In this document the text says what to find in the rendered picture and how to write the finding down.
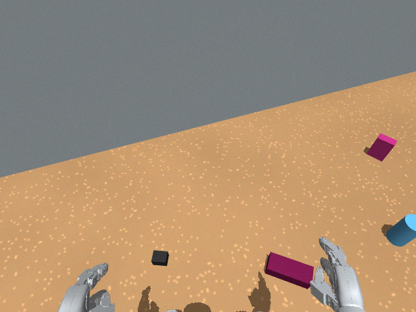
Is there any right robot hand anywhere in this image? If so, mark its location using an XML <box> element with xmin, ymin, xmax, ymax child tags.
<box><xmin>310</xmin><ymin>237</ymin><xmax>365</xmax><ymax>312</ymax></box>

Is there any left robot hand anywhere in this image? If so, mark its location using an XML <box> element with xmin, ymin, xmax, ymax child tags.
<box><xmin>57</xmin><ymin>263</ymin><xmax>115</xmax><ymax>312</ymax></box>

